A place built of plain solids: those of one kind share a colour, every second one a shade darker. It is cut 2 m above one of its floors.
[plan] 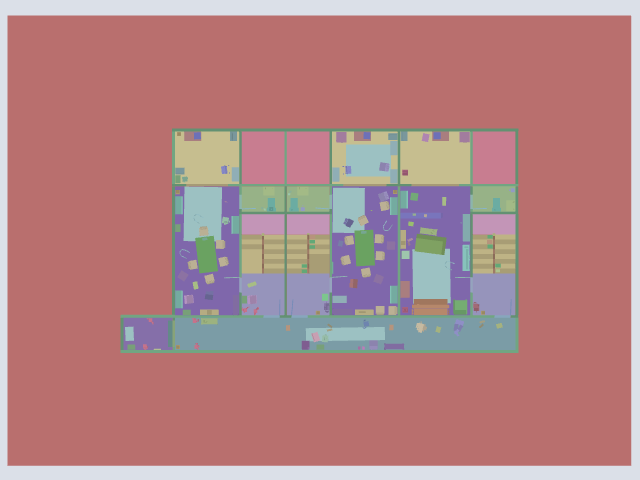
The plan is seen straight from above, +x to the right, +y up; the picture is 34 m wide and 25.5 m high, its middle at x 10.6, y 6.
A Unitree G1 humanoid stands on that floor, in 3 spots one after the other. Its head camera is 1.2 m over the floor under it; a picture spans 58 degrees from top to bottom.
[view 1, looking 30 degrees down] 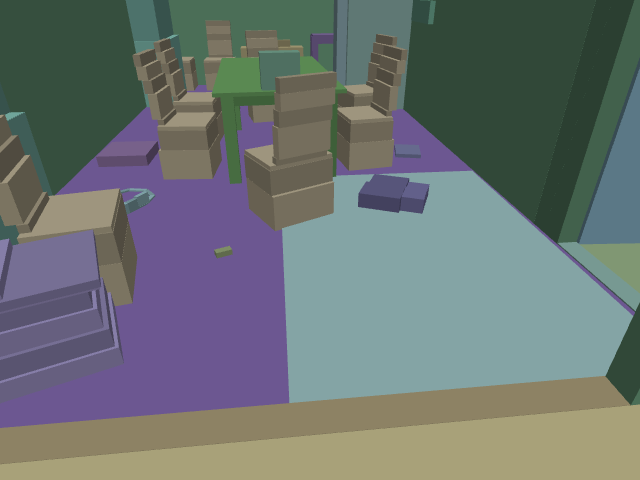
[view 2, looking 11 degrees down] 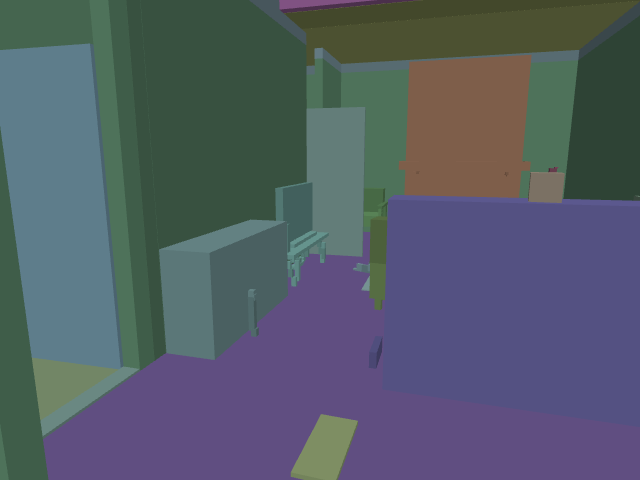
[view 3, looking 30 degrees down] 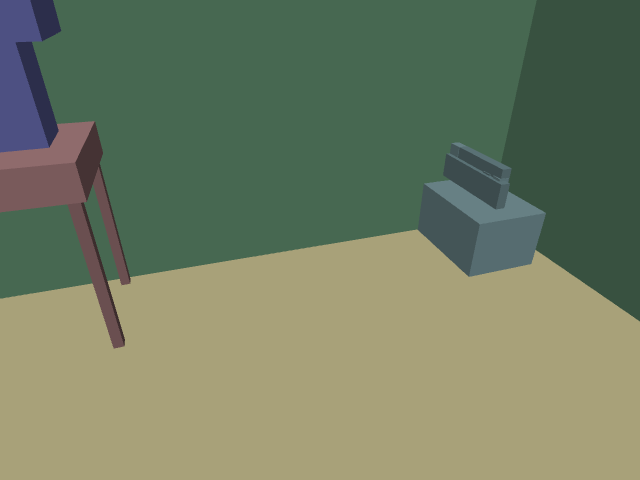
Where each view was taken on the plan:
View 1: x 12.98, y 9.85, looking -96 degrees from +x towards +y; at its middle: rug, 2.77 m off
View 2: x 16.72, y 9.85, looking -74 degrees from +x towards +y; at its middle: tv_stand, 5.38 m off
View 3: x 4.61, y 9.85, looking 72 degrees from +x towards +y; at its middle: wall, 2.33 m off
